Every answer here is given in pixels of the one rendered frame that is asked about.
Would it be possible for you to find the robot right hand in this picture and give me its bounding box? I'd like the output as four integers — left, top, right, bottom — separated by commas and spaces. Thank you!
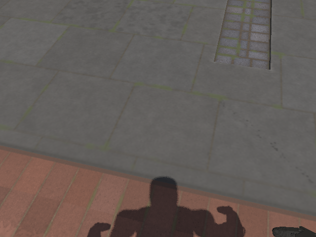
272, 226, 316, 237

